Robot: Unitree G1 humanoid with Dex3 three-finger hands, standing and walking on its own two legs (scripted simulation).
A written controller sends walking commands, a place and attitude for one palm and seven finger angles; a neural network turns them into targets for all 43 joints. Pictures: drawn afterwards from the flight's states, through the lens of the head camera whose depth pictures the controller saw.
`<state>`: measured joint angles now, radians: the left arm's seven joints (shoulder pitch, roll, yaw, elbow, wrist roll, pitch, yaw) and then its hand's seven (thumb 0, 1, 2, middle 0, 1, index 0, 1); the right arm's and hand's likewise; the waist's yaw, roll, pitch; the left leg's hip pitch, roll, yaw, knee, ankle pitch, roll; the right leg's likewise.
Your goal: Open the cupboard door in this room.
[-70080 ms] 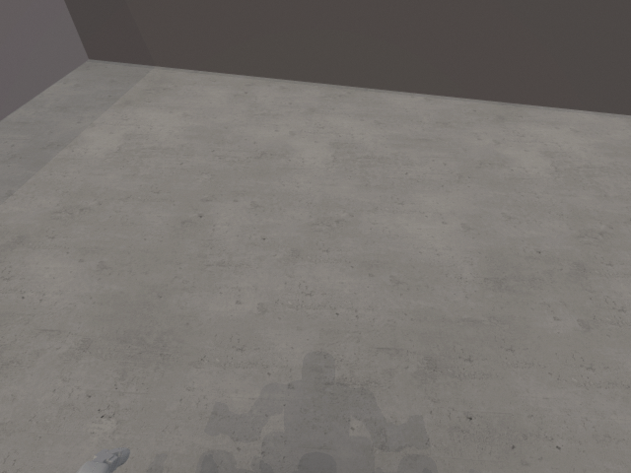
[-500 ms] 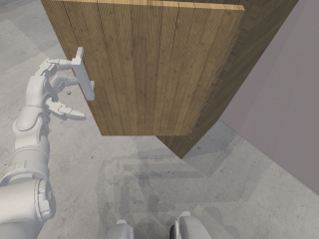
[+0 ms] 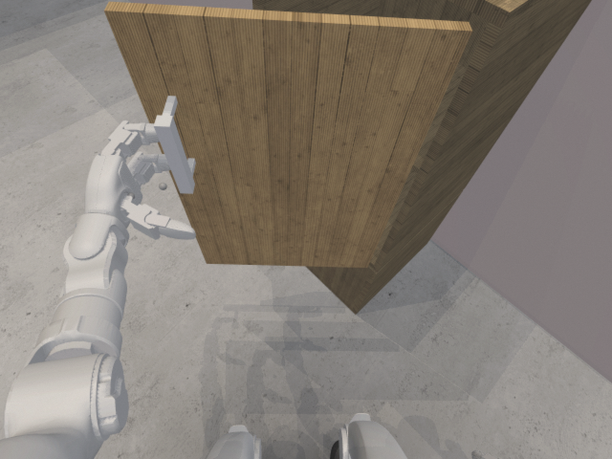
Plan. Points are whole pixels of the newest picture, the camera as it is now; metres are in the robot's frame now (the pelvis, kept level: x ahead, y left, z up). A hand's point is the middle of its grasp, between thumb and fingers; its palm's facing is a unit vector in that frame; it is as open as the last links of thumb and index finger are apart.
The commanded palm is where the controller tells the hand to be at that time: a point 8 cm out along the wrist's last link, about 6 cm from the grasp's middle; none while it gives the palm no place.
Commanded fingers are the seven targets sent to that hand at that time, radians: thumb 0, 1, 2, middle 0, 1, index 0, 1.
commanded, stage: slide the fingers in behind the handle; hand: left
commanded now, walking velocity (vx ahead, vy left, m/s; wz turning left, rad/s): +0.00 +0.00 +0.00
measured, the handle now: (179, 147) +0.51 +0.17 +0.07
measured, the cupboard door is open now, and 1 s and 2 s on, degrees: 46 46 51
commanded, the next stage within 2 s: close the thumb around the handle in 0.80 s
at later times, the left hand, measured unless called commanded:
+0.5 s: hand (191, 182) +0.46 +0.15 +0.07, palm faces -0.04 -1.00 -0.01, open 14.0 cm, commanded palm +0.43 +0.20 +0.07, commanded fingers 0.00 -0.50 0.30 -0.30 -1.20 -0.30 -1.20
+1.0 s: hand (188, 185) +0.45 +0.15 +0.07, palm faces -0.05 -1.00 -0.02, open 13.8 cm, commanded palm +0.42 +0.20 +0.07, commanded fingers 0.00 -0.16 0.44 -0.32 -1.24 -0.32 -1.24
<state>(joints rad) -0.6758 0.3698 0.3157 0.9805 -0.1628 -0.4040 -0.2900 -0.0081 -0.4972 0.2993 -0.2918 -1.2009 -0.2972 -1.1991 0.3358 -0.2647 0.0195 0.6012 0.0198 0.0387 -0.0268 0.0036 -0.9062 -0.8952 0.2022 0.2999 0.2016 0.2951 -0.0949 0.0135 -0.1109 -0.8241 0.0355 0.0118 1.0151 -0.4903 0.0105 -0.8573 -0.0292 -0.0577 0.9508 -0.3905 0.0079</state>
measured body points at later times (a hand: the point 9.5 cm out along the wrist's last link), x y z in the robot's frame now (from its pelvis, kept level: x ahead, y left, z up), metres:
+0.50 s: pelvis +0.00 +0.00 +0.00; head +0.09 +0.01 +0.44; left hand +0.45 +0.20 +0.07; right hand +0.05 -0.26 -0.12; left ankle +0.00 +0.11 -0.67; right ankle +0.04 -0.13 -0.67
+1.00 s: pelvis +0.00 +0.00 +0.00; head +0.09 +0.00 +0.44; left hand +0.45 +0.20 +0.07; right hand +0.07 -0.27 -0.12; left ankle +0.00 +0.11 -0.67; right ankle +0.04 -0.13 -0.67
